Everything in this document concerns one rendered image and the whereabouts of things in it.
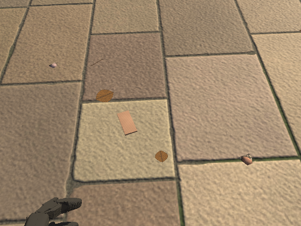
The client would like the left robot hand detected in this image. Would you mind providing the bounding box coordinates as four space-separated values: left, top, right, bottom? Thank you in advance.
24 197 82 226

